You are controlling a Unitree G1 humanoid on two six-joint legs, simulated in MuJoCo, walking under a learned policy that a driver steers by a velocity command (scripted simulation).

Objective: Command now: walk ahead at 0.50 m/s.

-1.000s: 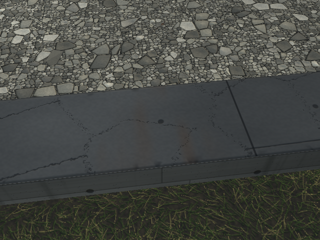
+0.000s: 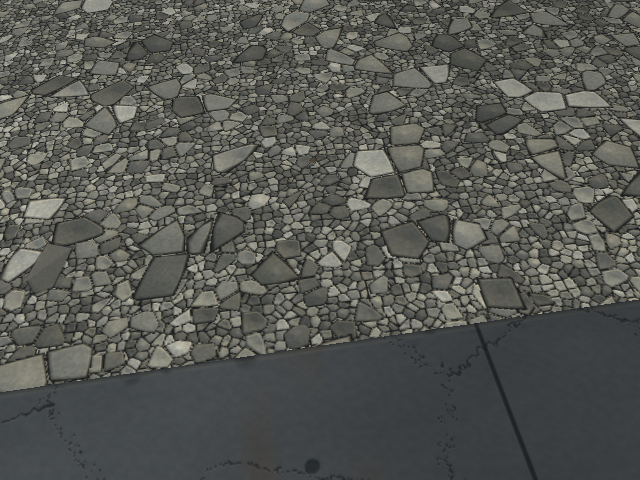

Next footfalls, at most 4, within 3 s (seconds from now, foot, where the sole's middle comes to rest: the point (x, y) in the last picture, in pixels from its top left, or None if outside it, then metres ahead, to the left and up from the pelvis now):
0.32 left None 0.39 0.12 -0.61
0.94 right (379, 346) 0.74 -0.05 -0.61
1.44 left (277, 236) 1.06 0.19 -0.61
1.92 right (366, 169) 1.30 -0.04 -0.61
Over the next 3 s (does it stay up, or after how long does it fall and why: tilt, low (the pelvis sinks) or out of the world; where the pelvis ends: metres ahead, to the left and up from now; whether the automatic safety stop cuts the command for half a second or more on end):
stays up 1.19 0.10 0.17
